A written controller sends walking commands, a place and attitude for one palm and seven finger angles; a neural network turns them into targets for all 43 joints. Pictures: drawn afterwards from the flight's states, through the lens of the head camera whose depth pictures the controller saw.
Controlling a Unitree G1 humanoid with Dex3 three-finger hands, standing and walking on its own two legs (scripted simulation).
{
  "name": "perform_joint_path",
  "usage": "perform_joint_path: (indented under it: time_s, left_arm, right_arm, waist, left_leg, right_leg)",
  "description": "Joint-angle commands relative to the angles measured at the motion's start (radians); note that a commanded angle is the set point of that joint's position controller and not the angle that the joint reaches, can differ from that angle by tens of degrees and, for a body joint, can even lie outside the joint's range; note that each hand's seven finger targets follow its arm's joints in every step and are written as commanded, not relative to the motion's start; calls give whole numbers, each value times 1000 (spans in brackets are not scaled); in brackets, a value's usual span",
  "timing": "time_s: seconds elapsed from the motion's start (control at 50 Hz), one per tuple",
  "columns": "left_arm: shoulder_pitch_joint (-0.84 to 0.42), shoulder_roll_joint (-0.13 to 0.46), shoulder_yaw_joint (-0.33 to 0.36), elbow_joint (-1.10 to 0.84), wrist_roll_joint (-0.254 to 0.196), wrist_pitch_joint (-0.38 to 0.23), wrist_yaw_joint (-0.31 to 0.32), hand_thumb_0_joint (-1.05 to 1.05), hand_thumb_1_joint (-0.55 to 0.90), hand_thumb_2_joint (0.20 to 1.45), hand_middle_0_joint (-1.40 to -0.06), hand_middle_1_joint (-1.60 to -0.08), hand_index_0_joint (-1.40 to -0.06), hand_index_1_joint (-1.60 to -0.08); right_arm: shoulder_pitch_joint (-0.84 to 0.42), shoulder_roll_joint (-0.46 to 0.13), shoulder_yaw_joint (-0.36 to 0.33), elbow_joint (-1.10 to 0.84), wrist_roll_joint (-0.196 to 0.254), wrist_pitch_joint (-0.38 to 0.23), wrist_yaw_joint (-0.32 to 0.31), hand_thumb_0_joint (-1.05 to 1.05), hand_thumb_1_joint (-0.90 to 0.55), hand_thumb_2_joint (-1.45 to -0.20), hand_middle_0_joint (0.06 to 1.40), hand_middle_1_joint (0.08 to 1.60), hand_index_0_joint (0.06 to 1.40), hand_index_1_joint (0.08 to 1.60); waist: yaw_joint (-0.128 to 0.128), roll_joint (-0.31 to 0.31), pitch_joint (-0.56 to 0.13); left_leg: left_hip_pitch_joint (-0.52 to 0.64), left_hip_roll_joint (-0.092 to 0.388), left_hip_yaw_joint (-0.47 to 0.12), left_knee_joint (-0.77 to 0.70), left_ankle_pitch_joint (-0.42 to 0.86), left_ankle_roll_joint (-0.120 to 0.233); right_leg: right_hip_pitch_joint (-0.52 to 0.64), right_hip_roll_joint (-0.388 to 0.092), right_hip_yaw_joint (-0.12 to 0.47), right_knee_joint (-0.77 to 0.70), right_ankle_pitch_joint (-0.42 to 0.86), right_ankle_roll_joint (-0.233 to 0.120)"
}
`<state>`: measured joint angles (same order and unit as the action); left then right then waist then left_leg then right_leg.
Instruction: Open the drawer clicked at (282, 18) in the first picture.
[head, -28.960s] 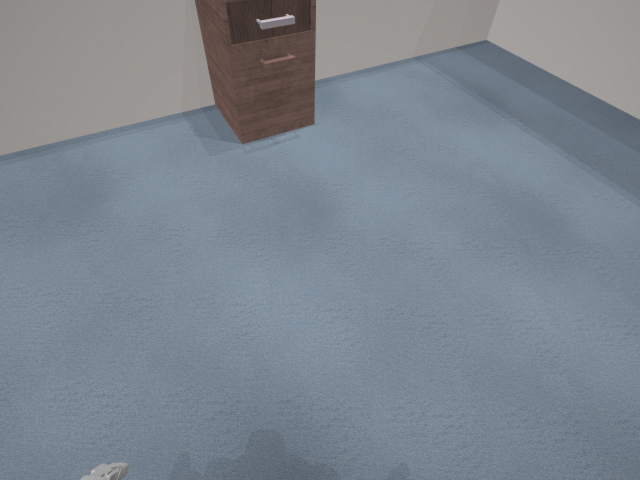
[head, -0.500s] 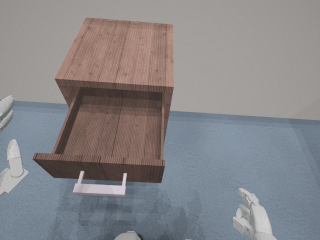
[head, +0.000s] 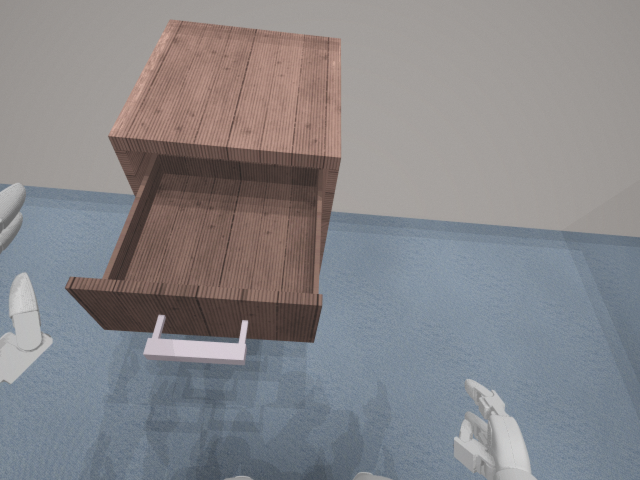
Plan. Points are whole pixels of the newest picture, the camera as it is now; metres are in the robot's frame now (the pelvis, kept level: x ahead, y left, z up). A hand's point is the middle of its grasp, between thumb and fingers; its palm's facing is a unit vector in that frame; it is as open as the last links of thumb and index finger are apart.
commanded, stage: step back with the hand held close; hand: left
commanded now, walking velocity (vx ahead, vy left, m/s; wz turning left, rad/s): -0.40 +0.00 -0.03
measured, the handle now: (199, 337) +0.34 +0.20 -0.17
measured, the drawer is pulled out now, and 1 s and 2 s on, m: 0.30 0.30 0.30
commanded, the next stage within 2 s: stop stepping back and stand still in 0.26 s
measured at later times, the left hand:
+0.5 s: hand out of the picture +0.08 +0.19 +0.16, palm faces +0.25 -0.83 -0.50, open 7.4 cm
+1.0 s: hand out of the picture +0.00 +0.18 +0.17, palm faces +0.36 -0.80 -0.49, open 7.4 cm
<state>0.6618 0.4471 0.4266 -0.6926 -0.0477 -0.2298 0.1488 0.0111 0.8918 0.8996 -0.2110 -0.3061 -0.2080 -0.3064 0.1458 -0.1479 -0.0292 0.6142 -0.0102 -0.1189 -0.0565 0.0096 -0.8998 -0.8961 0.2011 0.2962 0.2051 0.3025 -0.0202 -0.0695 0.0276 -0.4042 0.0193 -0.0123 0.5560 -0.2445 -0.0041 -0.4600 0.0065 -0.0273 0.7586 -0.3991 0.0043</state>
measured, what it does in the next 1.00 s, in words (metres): walks backwards: right foot, then left foot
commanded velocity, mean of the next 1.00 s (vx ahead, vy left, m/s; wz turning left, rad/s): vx -0.01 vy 0.02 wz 0.01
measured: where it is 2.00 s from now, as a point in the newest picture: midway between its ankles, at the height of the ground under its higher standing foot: outside the picture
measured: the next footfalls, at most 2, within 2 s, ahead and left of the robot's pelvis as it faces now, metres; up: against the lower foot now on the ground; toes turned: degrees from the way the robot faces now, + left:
right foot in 0.10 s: -0.03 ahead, -0.13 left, +0.00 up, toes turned -4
left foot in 0.38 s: -0.05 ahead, +0.09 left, +0.00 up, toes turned -1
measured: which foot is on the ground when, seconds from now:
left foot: down 0.00-0.18, up 0.20-0.36, down 0.38-0.56, up 0.58-0.74, down 0.76-1.00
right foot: up 0.00-0.08, down 0.10-0.78, up 0.80-0.92, down 0.94-1.00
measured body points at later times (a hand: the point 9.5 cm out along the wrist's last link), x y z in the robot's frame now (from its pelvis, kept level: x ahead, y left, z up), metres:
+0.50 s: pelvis -0.12 -0.04 +0.00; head -0.07 -0.02 +0.45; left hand +0.06 +0.23 +0.18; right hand +0.06 -0.29 -0.07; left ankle -0.09 +0.09 -0.73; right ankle -0.08 -0.14 -0.73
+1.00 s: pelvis -0.19 -0.05 +0.00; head -0.20 -0.05 +0.45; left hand -0.03 +0.23 +0.20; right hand -0.06 -0.29 -0.10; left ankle -0.18 +0.06 -0.73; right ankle -0.16 -0.14 -0.73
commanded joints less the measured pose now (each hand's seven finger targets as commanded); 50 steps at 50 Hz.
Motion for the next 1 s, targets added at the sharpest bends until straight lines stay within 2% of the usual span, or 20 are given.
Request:
perform_joint_path:
  time_s: [0.0,0.1,0.12,0.16,0.22,0.3,0.34,0.38,0.42,0.48,0.52,0.56,0.66,0.7,0.74,0.8,0.88,0.92,0.96,0.98]
  left_arm:
    - [27,77,74,-228,-11,-82,5,0,900,900,-200,-300,-200,-300]
    - [23,103,100,-162,-16,-91,-28,0,900,900,-200,-300,-200,-300]
    - [35,120,107,-173,-6,-91,-28,0,900,900,-200,-300,-200,-300]
    - [50,118,102,-132,-25,-83,-21,0,900,900,-200,-300,-200,-300]
    - [115,95,113,-72,-19,-54,5,0,900,900,-200,-300,-200,-300]
    - [70,103,80,-156,-16,-38,28,0,900,900,-200,-300,-200,-300]
    - [24,130,69,-240,-17,-52,23,0,900,900,-200,-300,-200,-300]
    - [128,121,87,-211,-19,-52,18,0,900,900,-200,-300,-200,-300]
    - [82,156,119,-315,-19,-42,29,0,900,900,-200,-300,-200,-300]
    - [94,117,101,-241,-14,-31,33,0,900,900,-200,-300,-200,-300]
    - [40,127,106,-160,-8,-30,37,0,900,900,-200,-300,-200,-300]
    - [-7,95,63,-81,-5,-19,44,0,900,900,-200,-300,-200,-300]
    - [-54,73,20,-51,25,-9,33,0,900,900,-200,-300,-200,-300]
    - [-47,69,13,-131,23,-26,36,0,900,900,-200,-300,-200,-300]
    - [-51,107,39,-229,34,-45,35,0,900,900,-200,-300,-200,-300]
    - [-33,103,56,-155,28,-34,18,0,900,900,-200,-300,-200,-300]
    - [-42,96,64,-69,21,-42,14,0,900,900,-200,-300,-200,-300]
    - [-67,97,63,-11,27,-46,7,0,900,900,-200,-300,-200,-300]
    - [-89,116,81,6,14,-50,7,0,900,900,-200,-300,-200,-300]
    - [-67,77,48,20,9,-48,7,0,900,900,-200,-300,-200,-300]
  right_arm:
    - [-53,-166,-52,-108,-5,-69,18,0,-900,-900,200,300,200,300]
    - [-99,-179,-46,-130,1,-42,23,0,-900,-900,200,300,200,300]
    - [-80,-176,-52,-142,10,-27,22,0,-900,-900,200,300,200,300]
    - [-93,-153,-69,-176,46,-8,12,0,-900,-900,200,300,200,300]
    - [-149,-97,-20,-179,25,25,-17,0,-900,-900,200,300,200,300]
    - [-107,-122,-15,-163,16,59,-47,0,-900,-900,200,300,200,300]
    - [-95,-170,-50,-168,27,35,-41,0,-900,-900,200,300,200,300]
    - [-69,-159,-67,-185,35,-11,-19,0,-900,-900,200,300,200,300]
    - [-60,-155,-41,-186,19,-29,-16,0,-900,-900,200,300,200,300]
    - [-39,-177,-31,-187,42,-36,-6,0,-900,-900,200,300,200,300]
    - [-38,-183,-40,-195,43,-28,-12,0,-900,-900,200,300,200,300]
    - [6,-174,-43,-155,29,-16,-20,0,-900,-900,200,300,200,300]
    - [-10,-165,-12,-146,23,-29,-27,0,-900,-900,200,300,200,300]
    - [9,-179,-8,-152,11,-56,-23,0,-900,-900,200,300,200,300]
    - [-11,-204,-32,-175,6,-70,-12,0,-900,-900,200,300,200,300]
    - [-11,-152,-16,-150,25,-70,13,0,-900,-900,200,300,200,300]
    - [-9,-185,-17,-130,27,-62,8,0,-900,-900,200,300,200,300]
    - [-5,-181,-25,-122,29,-47,4,0,-900,-900,200,300,200,300]
    - [20,-171,-44,-120,40,-43,1,0,-900,-900,200,300,200,300]
    - [33,-175,-54,-110,37,-33,4,0,-900,-900,200,300,200,300]
  waist:
    - [13,286,-212]
    - [28,183,-207]
    - [23,71,-265]
    - [10,-180,-288]
    - [13,-85,-237]
    - [-15,-17,-212]
    - [6,185,-227]
    - [18,285,-260]
    - [17,406,-221]
    - [21,172,-149]
    - [8,-22,-65]
    - [-10,-101,-41]
    - [-12,-84,-73]
    - [-14,79,-67]
    - [17,340,-105]
    - [-3,280,33]
    - [15,183,31]
    - [-1,65,33]
    - [-1,-169,-37]
    - [-5,-185,-15]
  left_leg:
    - [286,276,-150,-96,809,106]
    - [152,197,-74,-43,435,47]
    - [153,126,-4,50,390,20]
    - [-5,-27,41,328,-166,-19]
    - [-139,-11,-60,364,-280,-16]
    - [28,-4,12,-154,30,2]
    - [180,197,-132,-210,588,65]
    - [235,268,-142,-172,598,103]
    - [141,254,-137,-181,459,118]
    - [-38,158,-78,-116,7,70]
    - [-12,5,19,74,-316,17]
    - [92,-48,28,418,-228,9]
    - [191,-26,49,77,-238,60]
    - [152,5,19,-256,-216,88]
    - [139,183,-167,-330,-81,146]
    - [-26,237,-238,-361,-248,198]
    - [-72,190,-136,-215,-192,138]
    - [-109,82,-59,-47,-275,98]
    - [-40,-45,40,268,-278,52]
    - [-46,-45,26,394,-196,46]
  right_leg:
    - [85,-17,7,-152,42,-4]
    - [286,-35,-30,-381,370,11]
    - [317,-81,11,-392,607,-6]
    - [301,-311,181,-393,906,-101]
    - [322,-334,162,-364,921,-164]
    - [361,-190,56,-274,836,-47]
    - [240,-79,2,-156,434,22]
    - [141,-48,18,-62,-26,12]
    - [178,-63,18,-60,-45,13]
    - [390,-70,10,-290,160,25]
    - [171,-185,224,-518,-243,-27]
    - [-65,-349,401,-681,-446,-104]
    - [-37,-249,151,-561,-303,-71]
    - [140,-157,103,-405,-191,-45]
    - [202,-5,-48,-31,0,12]
    - [99,-19,-7,201,-42,10]
    - [332,-26,-52,-240,39,0]
    - [373,-88,59,-412,51,-30]
    - [208,-285,408,-627,-365,-120]
    - [177,-325,458,-668,-339,-139]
